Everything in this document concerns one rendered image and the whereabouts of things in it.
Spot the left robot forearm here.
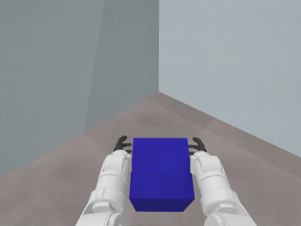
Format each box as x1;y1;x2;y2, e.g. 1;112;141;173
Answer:
75;150;132;226

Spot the carton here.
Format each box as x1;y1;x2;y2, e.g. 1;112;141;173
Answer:
129;137;195;212

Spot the robot right upper arm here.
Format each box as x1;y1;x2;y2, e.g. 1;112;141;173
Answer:
204;212;257;226

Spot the right robot hand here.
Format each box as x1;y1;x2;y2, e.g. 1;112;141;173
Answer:
188;137;207;155

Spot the left robot hand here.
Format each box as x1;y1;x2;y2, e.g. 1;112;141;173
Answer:
113;136;132;153

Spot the robot left upper arm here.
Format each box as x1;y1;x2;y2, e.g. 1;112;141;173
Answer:
76;211;126;226

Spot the right robot forearm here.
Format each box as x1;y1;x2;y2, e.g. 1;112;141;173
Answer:
190;151;253;220

